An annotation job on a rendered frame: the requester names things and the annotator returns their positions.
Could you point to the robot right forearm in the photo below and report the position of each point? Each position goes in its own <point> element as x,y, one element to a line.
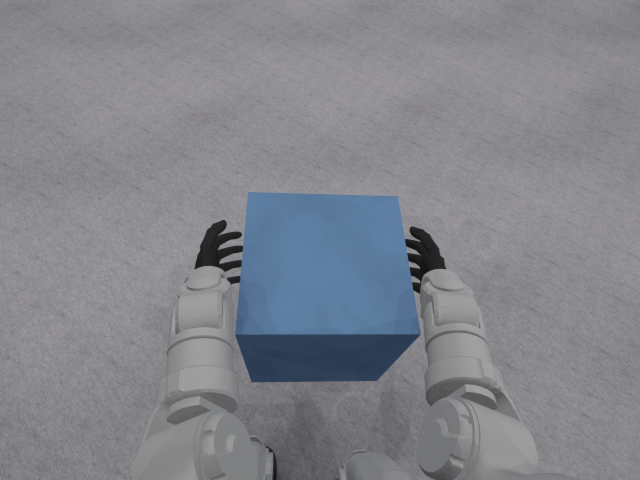
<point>457,346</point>

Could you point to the robot left forearm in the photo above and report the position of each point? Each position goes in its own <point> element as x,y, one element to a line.
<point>199,372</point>

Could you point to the robot left shin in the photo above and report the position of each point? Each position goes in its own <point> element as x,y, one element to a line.
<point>256,439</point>

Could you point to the right robot hand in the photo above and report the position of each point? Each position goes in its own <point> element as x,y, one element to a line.
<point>430,258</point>

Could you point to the carton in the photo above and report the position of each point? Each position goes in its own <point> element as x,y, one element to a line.
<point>325,291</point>

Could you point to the right robot thigh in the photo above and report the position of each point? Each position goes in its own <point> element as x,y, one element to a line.
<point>371,466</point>

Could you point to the left robot hand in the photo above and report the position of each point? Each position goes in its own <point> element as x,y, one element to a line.
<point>209,254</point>

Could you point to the robot left upper arm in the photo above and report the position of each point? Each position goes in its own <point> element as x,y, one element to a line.
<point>212,446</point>

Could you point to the robot right upper arm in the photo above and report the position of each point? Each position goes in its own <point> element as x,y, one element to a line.
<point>463,440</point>

